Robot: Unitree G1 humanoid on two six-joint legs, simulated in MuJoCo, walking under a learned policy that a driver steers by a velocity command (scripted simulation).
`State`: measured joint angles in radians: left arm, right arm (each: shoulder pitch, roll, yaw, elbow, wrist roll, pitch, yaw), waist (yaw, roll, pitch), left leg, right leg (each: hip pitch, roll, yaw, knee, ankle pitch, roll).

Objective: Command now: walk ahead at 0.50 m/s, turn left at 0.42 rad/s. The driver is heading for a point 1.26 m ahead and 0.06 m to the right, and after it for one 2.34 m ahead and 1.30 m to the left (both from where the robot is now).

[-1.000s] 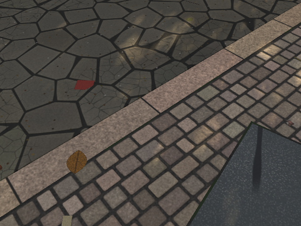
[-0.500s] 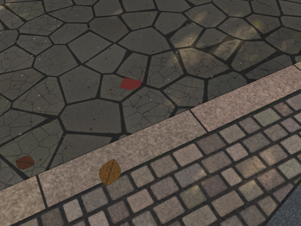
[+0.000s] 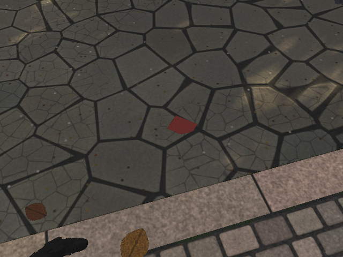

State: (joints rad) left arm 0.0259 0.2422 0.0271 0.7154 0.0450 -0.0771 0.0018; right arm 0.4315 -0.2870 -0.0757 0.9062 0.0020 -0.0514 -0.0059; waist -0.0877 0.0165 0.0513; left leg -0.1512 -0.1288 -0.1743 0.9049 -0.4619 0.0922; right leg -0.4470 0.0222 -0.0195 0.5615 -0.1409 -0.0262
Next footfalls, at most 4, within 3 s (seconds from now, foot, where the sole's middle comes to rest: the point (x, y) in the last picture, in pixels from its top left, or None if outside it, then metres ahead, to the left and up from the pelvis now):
0.42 left None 0.36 0.12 -0.76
0.82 right None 0.36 -0.08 -0.76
2.02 left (138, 186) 0.75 0.11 -0.76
2.56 right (167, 123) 1.08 -0.04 -0.76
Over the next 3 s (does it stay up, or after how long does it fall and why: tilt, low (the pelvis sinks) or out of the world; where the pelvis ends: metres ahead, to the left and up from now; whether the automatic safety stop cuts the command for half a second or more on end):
stays up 1.12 0.04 0.02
